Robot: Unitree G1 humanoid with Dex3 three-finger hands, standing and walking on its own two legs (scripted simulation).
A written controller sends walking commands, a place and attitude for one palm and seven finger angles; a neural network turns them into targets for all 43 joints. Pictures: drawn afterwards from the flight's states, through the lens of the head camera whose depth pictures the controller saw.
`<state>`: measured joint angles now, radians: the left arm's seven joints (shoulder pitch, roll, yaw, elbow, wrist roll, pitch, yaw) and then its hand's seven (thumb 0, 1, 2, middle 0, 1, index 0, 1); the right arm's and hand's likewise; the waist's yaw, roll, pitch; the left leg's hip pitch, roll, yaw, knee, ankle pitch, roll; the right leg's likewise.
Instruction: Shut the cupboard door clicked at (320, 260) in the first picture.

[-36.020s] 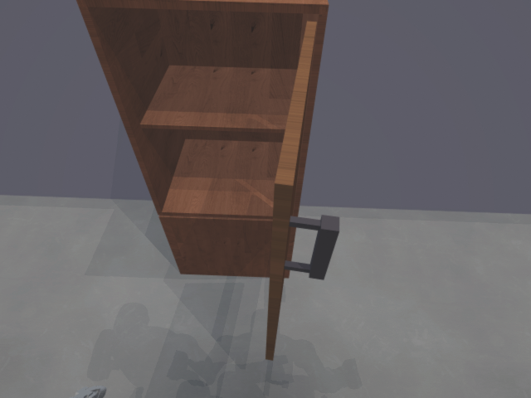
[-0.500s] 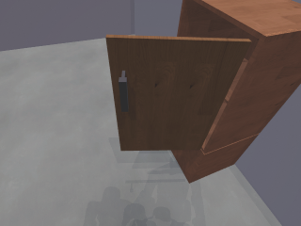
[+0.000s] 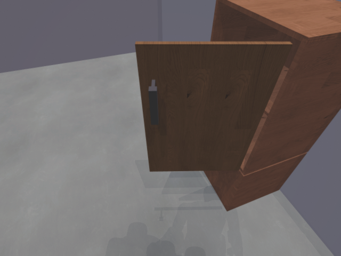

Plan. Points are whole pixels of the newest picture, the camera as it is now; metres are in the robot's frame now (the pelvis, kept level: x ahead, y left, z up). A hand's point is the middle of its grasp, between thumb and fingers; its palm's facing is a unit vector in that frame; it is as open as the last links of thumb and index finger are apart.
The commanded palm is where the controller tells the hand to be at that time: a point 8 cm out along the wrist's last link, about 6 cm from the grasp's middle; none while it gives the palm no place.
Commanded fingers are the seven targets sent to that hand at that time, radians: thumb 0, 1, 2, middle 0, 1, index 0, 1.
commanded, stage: look again from close up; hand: left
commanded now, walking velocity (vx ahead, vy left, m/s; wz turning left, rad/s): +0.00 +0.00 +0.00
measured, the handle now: (154, 102) +0.53 +0.09 +0.09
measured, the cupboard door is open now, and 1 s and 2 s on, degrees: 70 70 70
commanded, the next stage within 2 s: shuffle to correct the standing spot in 0.12 s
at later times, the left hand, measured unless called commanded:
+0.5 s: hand out of the picture -0.02 +0.14 -0.18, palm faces +0.04 -0.99 -0.15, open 7.4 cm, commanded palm none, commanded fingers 0.00 0.90 0.90 -0.20 -0.30 -0.20 -0.30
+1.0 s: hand out of the picture +0.08 +0.10 -0.18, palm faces +0.04 -0.99 -0.09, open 7.4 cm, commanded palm none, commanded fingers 0.00 0.90 0.90 -0.20 -0.30 -0.20 -0.30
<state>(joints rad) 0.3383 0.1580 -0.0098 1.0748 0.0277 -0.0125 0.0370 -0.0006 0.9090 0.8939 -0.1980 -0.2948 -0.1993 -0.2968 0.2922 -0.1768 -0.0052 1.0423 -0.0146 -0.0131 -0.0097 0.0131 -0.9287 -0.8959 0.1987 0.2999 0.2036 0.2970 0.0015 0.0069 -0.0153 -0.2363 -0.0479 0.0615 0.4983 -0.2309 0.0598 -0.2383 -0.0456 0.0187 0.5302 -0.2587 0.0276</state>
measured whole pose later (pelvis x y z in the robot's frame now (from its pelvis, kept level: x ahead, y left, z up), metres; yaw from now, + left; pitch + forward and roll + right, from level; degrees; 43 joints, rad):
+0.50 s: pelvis +0.01 -0.02 +0.00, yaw +1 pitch -1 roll +0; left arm 0.39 0.17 0.00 1.07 0.03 0.00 0.01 0.00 0.91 0.89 -0.20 -0.29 -0.20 -0.30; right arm 0.32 -0.15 0.00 1.09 -0.02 0.00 -0.01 0.00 -0.91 -0.90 0.20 0.30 0.20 0.30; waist 0.00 -0.05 -0.02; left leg -0.25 -0.02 0.02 0.50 -0.24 0.03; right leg -0.23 -0.02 -0.02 0.52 -0.27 0.00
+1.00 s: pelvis +0.08 -0.06 +0.01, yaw +0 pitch +0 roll -2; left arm 0.32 0.17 0.06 1.02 0.04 0.05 -0.01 0.00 0.91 0.89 -0.20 -0.29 -0.20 -0.30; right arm 0.30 -0.11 -0.01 1.08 -0.03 -0.05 -0.05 0.00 -0.91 -0.90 0.20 0.30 0.20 0.30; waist -0.01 -0.06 0.02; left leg -0.18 0.08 0.10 0.49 -0.32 0.01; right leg -0.47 -0.03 -0.05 1.00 -0.39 0.00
